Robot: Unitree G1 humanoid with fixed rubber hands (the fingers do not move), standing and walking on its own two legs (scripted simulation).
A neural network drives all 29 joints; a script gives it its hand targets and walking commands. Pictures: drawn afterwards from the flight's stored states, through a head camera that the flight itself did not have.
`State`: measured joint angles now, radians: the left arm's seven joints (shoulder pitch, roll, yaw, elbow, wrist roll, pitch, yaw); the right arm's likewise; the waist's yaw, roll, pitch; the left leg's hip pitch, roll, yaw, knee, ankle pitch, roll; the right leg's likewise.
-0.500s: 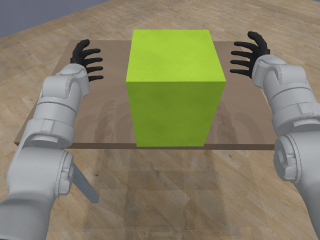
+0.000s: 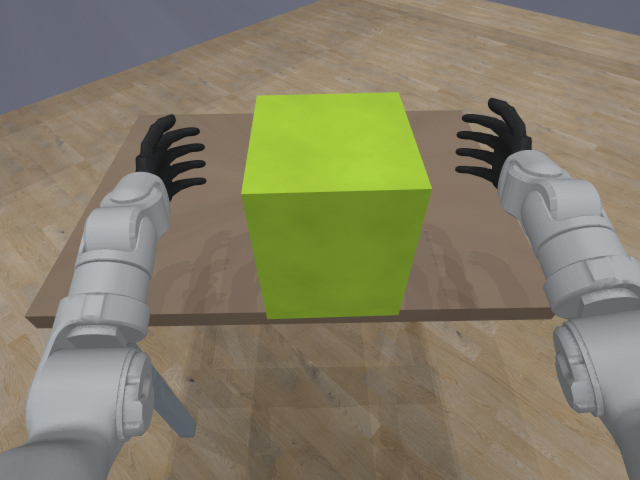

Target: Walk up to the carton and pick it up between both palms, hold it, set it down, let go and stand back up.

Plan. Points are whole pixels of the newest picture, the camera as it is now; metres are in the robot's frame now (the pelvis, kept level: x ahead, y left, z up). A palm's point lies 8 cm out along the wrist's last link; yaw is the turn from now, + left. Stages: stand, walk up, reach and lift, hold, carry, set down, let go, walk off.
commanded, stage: set down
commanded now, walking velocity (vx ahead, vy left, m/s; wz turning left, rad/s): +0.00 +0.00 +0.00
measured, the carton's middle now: (330, 209) +0.48 +0.02 +0.08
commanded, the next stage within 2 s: none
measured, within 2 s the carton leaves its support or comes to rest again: neither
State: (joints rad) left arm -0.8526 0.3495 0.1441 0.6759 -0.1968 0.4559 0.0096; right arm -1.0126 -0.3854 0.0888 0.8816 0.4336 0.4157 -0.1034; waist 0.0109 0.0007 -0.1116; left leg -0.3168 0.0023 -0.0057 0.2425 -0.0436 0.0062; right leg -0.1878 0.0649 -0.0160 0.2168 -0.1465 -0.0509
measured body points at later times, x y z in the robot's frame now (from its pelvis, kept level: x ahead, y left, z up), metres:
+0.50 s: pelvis -0.02 +0.01 +0.00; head -0.02 +0.01 +0.45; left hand +0.37 +0.22 +0.14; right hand +0.39 -0.19 +0.14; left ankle +0.04 +0.11 -0.75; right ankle -0.03 -0.08 -0.75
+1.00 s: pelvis -0.01 +0.00 +0.00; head +0.00 +0.01 +0.45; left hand +0.30 +0.21 +0.08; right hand +0.31 -0.20 +0.08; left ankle +0.04 +0.11 -0.75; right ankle -0.03 -0.08 -0.75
